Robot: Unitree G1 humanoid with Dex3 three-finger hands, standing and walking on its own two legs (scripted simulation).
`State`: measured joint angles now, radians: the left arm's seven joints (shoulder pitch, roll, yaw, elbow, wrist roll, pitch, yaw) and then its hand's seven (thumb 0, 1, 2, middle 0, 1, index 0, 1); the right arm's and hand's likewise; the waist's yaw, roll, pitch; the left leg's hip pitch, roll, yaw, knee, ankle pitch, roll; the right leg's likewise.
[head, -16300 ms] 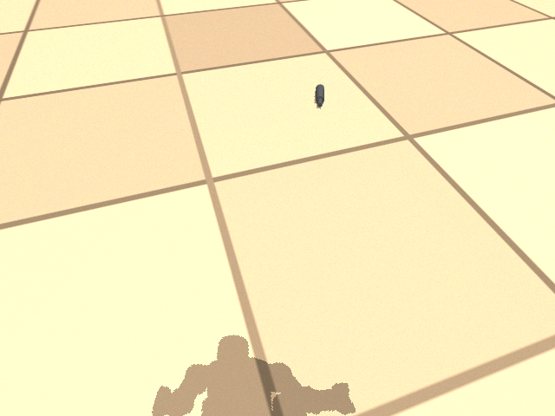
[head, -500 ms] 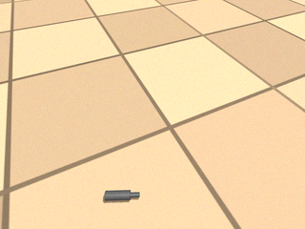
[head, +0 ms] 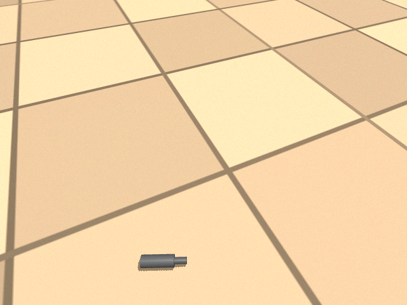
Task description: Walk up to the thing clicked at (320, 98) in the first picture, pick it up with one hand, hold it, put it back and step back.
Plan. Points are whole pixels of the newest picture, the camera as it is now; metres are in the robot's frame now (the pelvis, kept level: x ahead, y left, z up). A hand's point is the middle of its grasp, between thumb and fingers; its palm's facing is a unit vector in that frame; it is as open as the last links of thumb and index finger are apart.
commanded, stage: stand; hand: left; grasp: from above
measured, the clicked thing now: (164, 260) +0.43 +0.17 -0.75
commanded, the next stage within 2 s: rise first in 0.32 s
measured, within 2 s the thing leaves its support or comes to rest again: neither
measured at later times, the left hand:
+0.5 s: hand out of the picture +0.09 +0.25 -0.16, palm faces +0.02 -0.94 -0.34, open 7.5 cm
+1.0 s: hand out of the picture +0.13 +0.26 -0.21, palm faces -0.11 -0.90 -0.42, open 13.7 cm
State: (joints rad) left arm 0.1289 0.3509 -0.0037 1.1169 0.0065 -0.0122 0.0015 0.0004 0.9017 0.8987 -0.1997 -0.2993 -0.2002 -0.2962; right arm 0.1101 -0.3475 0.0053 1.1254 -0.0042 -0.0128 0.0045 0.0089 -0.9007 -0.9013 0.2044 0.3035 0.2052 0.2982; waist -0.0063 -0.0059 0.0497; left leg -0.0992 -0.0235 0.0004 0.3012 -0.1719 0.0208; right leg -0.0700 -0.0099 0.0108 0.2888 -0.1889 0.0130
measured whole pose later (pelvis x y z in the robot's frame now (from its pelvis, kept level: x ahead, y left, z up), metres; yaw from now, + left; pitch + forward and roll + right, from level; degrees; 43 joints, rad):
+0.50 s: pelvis +0.00 +0.00 +0.00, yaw +1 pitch +0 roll +0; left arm 0.11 0.33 0.02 1.06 -0.02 -0.03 0.02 0.00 0.87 0.90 -0.21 -0.33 -0.20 -0.33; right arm 0.17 -0.34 0.01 1.00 0.04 -0.03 -0.02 0.01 -0.91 -0.90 0.20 0.30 0.20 0.30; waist -0.01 0.00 0.05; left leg -0.18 -0.02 -0.01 0.37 -0.19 0.02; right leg -0.15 -0.01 0.00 0.36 -0.22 0.01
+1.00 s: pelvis -0.01 +0.00 -0.07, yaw +0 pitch +14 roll -1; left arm 0.16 0.33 0.14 0.66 0.19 0.16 -0.01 -0.01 -0.43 0.98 -0.09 -1.03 -0.09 -1.03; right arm 0.25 -0.25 -0.03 0.60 0.03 -0.09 -0.02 0.01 -0.91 -0.90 0.20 0.30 0.20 0.30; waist -0.03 0.00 -0.09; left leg -0.77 -0.01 -0.01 0.98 -0.46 0.02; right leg -0.72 0.01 -0.01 0.95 -0.48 0.00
